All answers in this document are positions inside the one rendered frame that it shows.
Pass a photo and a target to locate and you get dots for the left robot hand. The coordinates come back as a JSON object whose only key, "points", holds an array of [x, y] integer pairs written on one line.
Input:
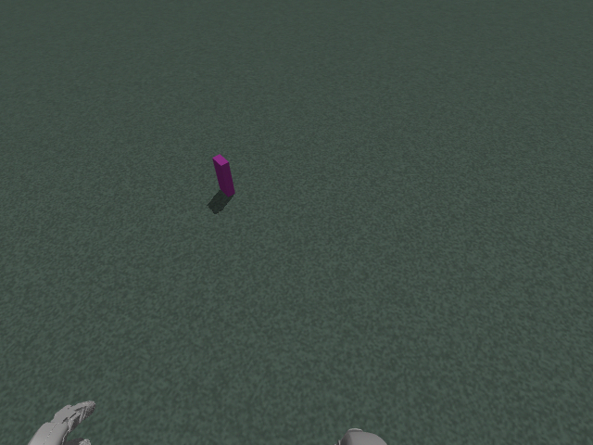
{"points": [[65, 420]]}

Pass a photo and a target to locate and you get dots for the carton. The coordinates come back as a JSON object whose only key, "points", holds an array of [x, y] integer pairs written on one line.
{"points": [[224, 176]]}

